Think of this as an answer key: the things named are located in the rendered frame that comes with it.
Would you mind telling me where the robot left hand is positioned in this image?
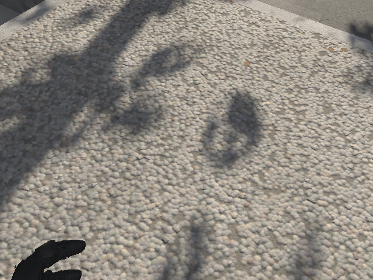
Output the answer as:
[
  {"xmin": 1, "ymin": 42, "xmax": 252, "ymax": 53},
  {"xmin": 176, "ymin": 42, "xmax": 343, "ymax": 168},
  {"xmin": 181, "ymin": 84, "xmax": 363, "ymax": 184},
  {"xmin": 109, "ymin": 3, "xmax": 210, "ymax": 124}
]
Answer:
[{"xmin": 11, "ymin": 240, "xmax": 86, "ymax": 280}]

